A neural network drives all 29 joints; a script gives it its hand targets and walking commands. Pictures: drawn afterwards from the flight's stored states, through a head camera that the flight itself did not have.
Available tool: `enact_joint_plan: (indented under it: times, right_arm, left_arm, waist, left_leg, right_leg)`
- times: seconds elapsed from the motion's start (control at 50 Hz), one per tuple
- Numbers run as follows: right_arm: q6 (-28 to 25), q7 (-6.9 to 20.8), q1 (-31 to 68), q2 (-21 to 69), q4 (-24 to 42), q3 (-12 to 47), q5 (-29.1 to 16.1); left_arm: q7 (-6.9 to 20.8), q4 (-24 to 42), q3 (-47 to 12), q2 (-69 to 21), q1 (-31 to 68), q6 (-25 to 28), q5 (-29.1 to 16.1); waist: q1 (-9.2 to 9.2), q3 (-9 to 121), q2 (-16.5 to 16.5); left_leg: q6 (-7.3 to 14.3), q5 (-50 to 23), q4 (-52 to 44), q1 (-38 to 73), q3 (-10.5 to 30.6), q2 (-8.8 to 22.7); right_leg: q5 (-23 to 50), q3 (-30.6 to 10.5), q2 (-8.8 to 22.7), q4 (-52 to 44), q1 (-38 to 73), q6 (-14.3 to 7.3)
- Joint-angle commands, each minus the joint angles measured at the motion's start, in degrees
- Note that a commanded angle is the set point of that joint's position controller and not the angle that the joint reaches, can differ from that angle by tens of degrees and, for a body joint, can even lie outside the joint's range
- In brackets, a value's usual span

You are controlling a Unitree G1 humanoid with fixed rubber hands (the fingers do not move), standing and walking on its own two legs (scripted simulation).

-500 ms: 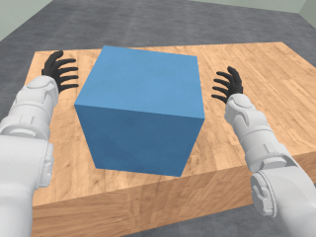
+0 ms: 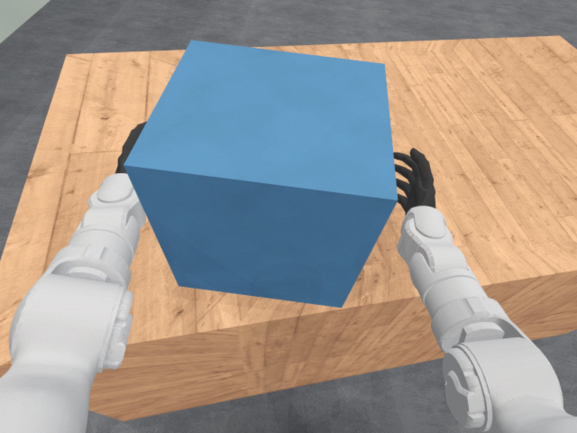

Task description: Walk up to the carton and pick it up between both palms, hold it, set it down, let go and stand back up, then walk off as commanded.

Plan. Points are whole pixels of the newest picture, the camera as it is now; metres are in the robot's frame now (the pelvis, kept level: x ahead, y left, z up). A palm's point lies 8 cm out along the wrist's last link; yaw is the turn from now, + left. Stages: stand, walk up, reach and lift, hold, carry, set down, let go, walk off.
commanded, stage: reach and lift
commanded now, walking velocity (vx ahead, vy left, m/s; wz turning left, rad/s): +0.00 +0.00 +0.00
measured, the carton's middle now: (272, 184) +0.47 -0.05 +0.06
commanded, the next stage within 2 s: none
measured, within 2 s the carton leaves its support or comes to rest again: leaves its support in 1.90 s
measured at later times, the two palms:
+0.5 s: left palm (138, 176) +0.49 +0.13 +0.09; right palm (403, 193) +0.40 -0.22 +0.09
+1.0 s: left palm (140, 173) +0.50 +0.13 +0.09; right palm (403, 195) +0.39 -0.22 +0.09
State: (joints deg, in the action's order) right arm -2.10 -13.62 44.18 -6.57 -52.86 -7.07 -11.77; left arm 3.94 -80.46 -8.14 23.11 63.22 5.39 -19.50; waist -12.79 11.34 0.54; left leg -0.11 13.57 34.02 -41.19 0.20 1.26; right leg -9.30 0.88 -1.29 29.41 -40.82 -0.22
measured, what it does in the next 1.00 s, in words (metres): stands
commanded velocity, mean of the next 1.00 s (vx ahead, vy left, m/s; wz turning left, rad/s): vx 0.00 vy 0.00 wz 0.00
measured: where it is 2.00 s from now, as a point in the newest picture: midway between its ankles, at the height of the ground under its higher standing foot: outside the picture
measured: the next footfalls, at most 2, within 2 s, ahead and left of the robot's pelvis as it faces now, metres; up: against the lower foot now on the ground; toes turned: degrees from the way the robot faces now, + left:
none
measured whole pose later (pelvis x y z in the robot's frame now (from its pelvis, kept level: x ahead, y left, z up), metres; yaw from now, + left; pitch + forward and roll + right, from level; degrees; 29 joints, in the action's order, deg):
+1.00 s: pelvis -0.01 +0.01 +0.00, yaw +0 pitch +20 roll -2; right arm -3.5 -12.9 50.3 -1.9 -57.9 -17.1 -4.4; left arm 3.5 -83.1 -4.6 20.0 66.0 7.4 -12.7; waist -13.1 11.2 -0.1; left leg 0.5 13.9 35.5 -41.3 0.5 0.5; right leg -9.3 1.3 -0.5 30.4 -40.7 0.3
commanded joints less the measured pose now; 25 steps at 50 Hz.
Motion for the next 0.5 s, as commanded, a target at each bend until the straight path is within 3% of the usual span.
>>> enact_joint_plan:
  times: [0.0,0.06,0.1,0.16,0.2,0.24,0.3,0.34,0.36,0.4,0.48]
  right_arm:
    - [-4.2,-0.5,31.7,-10.0,10.8,0.8,-1.3]
    - [-3.5,-0.4,31.5,-10.4,9.2,1.6,-3.3]
    - [-2.8,-0.4,33.6,-9.6,9.0,2.1,-4.1]
    - [-2.0,-0.3,35.1,-6.7,7.5,2.4,-4.0]
    - [-3.0,-0.5,34.9,-7.1,9.2,2.0,-3.7]
    - [-2.3,-0.4,34.9,-5.6,8.2,1.9,-3.3]
    - [-2.4,-1.0,35.3,-5.3,6.1,-0.2,-0.6]
    - [-2.1,-1.5,35.9,-5.7,3.4,-2.8,1.2]
    - [-2.3,-1.7,37.4,-5.1,4.7,-3.1,1.6]
    - [-2.1,-1.8,37.1,-3.8,5.3,-3.7,2.2]
    - [-2.0,-1.4,39.0,-2.4,7.1,-4.6,4.0]
  left_arm:
    - [-0.3,11.6,1.5,11.2,33.6,4.8,0.2]
    - [-0.3,11.1,1.2,10.4,33.4,3.9,-0.1]
    - [-0.2,10.8,0.5,10.2,34.5,4.4,-0.5]
    - [0.2,8.4,-2.2,6.4,35.0,4.2,-1.7]
    - [0.2,11.6,-1.8,6.1,34.9,4.5,-1.0]
    - [-0.1,10.4,-0.4,5.3,34.8,4.5,0.0]
    - [-0.2,10.5,1.5,4.3,35.5,3.8,2.5]
    - [-0.5,9.7,1.5,3.7,35.7,3.2,3.4]
    - [-0.6,9.2,2.2,3.2,35.4,2.8,3.0]
    - [-0.7,10.2,0.2,1.4,36.3,3.2,1.4]
    - [-1.2,9.9,0.5,0.7,37.6,3.8,1.4]
  waist:
    - [-0.82,50.8,9.2]
    - [-0.62,48.7,9.8]
    - [-0.33,48.1,10.4]
    - [-1.34,44.7,10.0]
    - [-1.32,48.4,12.9]
    - [-0.48,47.3,11.5]
    - [-1.90,45.9,11.0]
    - [-2.78,43.3,12.8]
    - [-2.10,43.5,11.1]
    - [-3.07,43.1,12.1]
    - [-2.15,45.6,10.6]
  left_leg:
    - [-2.6,-16.4,1.4,21.9,-0.7,-2.6]
    - [-2.9,-17.1,1.2,23.9,-0.5,-2.5]
    - [-2.3,-13.0,0.9,21.3,-0.5,-2.4]
    - [-1.9,-9.8,0.7,21.3,-0.6,-2.4]
    - [-3.1,-14.3,1.6,25.0,-0.4,-2.1]
    - [-2.9,-14.2,2.1,25.4,-0.6,-2.1]
    - [-3.1,-15.8,1.6,25.8,-0.4,-2.0]
    - [-3.5,-13.7,0.6,25.7,0.0,-1.9]
    - [-3.4,-13.7,0.8,26.0,-0.2,-1.8]
    - [-3.7,-12.4,0.5,27.5,0.4,-1.2]
    - [-3.2,-12.1,0.6,26.6,0.2,-1.1]
  right_leg:
    - [32.5,0.9,0.5,4.0,26.0,1.2]
    - [30.8,1.2,0.2,3.8,24.4,0.8]
    - [27.5,0.8,0.8,4.1,23.2,0.7]
    - [23.6,1.1,1.3,3.6,20.6,0.5]
    - [25.7,1.7,1.0,3.7,18.6,0.3]
    - [24.2,1.6,0.7,3.0,17.7,0.0]
    - [25.7,1.8,0.5,2.8,18.9,0.3]
    - [21.9,2.1,0.4,1.7,16.8,-0.1]
    - [21.4,2.4,0.0,1.7,16.4,-0.1]
    - [18.7,2.9,-0.1,1.3,14.5,-0.6]
    - [18.9,2.9,0.1,1.4,14.7,-0.6]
